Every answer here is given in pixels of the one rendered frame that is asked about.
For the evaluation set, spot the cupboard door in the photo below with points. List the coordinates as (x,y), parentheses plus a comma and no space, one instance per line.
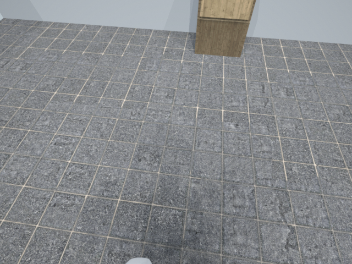
(230,9)

